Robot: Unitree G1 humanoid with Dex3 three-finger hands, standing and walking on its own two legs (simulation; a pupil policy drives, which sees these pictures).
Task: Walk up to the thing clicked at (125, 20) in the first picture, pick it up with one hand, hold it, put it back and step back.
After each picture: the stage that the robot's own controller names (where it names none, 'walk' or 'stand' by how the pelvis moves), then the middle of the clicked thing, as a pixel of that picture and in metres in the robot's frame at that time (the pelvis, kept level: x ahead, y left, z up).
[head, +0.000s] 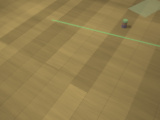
stand; (124, 23) +1.77 -0.54 -0.72
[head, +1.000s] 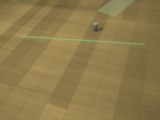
walk; (95, 27) +1.71 -0.04 -0.69
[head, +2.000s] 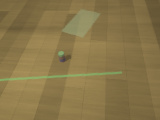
walk; (61, 56) +1.14 +0.30 -0.71
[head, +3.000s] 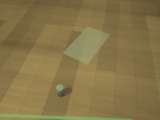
walk; (60, 90) +0.71 +0.25 -0.71
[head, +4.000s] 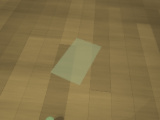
walk; out of the picture +0.44 +0.22 -0.71
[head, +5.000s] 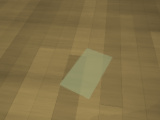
stand; out of the picture +0.34 +0.22 -0.72
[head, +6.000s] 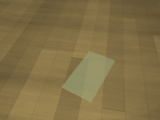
stand; out of the picture +0.33 +0.20 -0.72
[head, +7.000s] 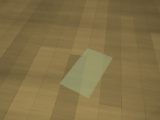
stand; out of the picture +0.36 +0.21 -0.73
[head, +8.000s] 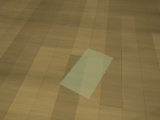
stand; out of the picture +0.35 +0.22 -0.73
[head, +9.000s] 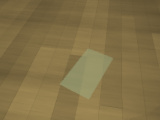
go down; out of the picture +0.34 +0.22 -0.73
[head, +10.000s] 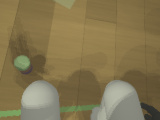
go down; (24, 65) +0.42 +0.25 -0.34
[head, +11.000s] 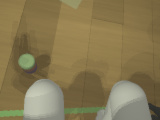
approach; (28, 64) +0.42 +0.25 -0.31
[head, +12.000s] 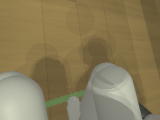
close in; out of the picture +0.40 +0.29 -0.22
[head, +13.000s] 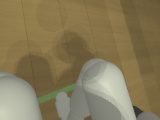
close; out of the picture +0.40 +0.30 -0.22
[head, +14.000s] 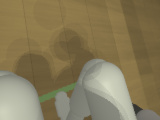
lift; out of the picture +0.39 +0.29 -0.22
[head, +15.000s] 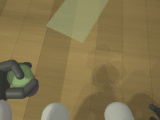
lift; (24, 82) +0.33 +0.21 -0.02
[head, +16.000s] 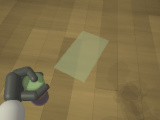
hold; (36, 90) +0.33 +0.18 -0.01
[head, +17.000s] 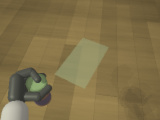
hold; (39, 90) +0.33 +0.17 -0.01
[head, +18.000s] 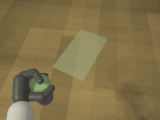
crouch; (42, 90) +0.34 +0.16 -0.03
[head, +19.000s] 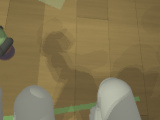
crouch; (0, 45) +0.47 +0.24 -0.09
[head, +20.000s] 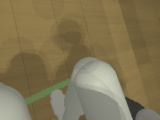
lower; out of the picture +0.43 +0.31 -0.23
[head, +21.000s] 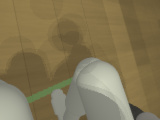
lower; out of the picture +0.43 +0.31 -0.22
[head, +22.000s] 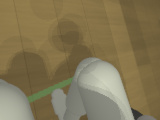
lower; out of the picture +0.43 +0.31 -0.22
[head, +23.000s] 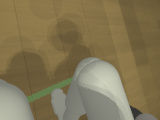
lower; out of the picture +0.43 +0.31 -0.23
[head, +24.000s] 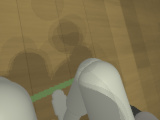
open; out of the picture +0.42 +0.30 -0.23
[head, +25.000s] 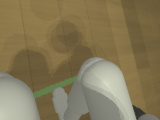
rise; out of the picture +0.42 +0.30 -0.23
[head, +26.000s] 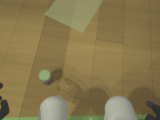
walk; (46, 77) +0.45 +0.22 -0.45
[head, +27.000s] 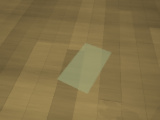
stand; out of the picture +0.38 +0.19 -0.66
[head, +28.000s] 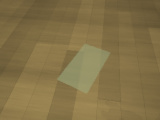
stand; out of the picture +0.40 +0.20 -0.67
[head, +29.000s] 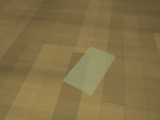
stand; out of the picture +0.40 +0.19 -0.71
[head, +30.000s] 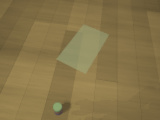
walk; (57, 109) +0.46 +0.15 -0.70
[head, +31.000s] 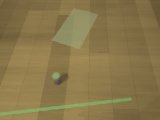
walk; (56, 78) +0.70 +0.25 -0.68
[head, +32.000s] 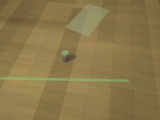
stand; (65, 56) +1.01 +0.21 -0.70
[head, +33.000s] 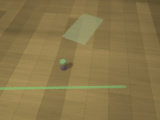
stand; (63, 64) +1.01 +0.23 -0.72
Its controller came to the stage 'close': yes
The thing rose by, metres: 0.71
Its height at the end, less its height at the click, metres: +0.00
